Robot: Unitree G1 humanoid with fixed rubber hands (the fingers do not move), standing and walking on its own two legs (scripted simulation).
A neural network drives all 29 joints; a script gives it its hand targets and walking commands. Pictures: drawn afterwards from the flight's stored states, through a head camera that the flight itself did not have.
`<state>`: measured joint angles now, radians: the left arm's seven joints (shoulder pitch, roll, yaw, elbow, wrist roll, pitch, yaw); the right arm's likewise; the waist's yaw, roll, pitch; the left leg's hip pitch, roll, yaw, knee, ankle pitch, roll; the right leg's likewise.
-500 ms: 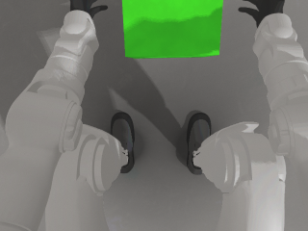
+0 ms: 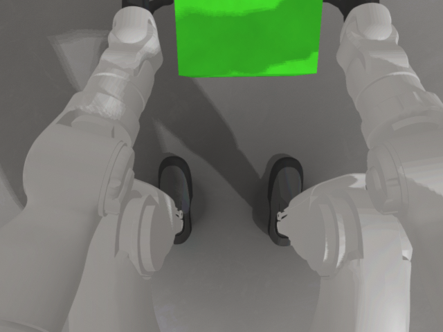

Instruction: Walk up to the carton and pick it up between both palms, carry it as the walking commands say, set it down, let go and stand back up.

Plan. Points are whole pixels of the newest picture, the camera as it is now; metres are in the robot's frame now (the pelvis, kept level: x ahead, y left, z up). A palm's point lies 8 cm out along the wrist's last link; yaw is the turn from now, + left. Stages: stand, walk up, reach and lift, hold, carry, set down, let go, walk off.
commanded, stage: reach and lift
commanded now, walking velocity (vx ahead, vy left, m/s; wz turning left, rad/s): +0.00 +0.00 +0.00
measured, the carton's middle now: (245, 27) +0.51 -0.03 -0.29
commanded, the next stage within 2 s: none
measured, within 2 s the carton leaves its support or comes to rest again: leaves its support in 0.54 s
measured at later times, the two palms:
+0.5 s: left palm (140, 1) +0.53 +0.11 -0.20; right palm (361, 2) +0.52 -0.18 -0.20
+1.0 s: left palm out of the picture +0.53 +0.11 -0.13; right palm out of the picture +0.51 -0.18 -0.15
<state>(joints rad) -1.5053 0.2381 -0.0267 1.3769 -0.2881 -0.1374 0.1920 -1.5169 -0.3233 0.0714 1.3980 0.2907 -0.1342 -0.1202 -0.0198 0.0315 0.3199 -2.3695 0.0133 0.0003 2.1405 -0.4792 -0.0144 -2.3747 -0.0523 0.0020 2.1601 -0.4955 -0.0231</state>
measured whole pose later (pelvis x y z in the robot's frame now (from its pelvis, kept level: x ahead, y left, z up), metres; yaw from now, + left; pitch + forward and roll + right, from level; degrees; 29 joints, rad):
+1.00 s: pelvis +0.00 +0.01 +0.00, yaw -2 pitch +38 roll +1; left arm -1.33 0.13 0.26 1.08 -0.09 0.07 0.19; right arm -1.35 -0.28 -0.09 1.18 0.12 0.08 -0.14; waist 0.01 0.05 0.19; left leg -2.32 -0.05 -0.02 2.17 -0.52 -0.05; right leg -2.34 0.01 0.04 2.17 -0.50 0.02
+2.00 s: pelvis +0.01 +0.01 +0.08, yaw -3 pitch +45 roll +2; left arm -0.99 -0.11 0.51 0.63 0.18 0.23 0.15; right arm -1.05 -0.07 -0.33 0.78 -0.16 0.29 -0.12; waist 0.02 0.02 -0.14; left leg -2.16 -0.06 -0.04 1.91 -0.53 -0.06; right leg -2.20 0.04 0.05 1.90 -0.49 0.02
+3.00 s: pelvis +0.04 +0.01 +0.20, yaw -4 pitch +40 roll +1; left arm -0.76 -0.19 0.49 0.58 0.23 0.27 0.13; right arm -0.81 0.04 -0.38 0.70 -0.24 0.31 -0.09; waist 0.04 0.01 -0.27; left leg -1.71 -0.05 -0.04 1.53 -0.51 -0.03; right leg -1.74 0.03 0.06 1.53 -0.48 0.02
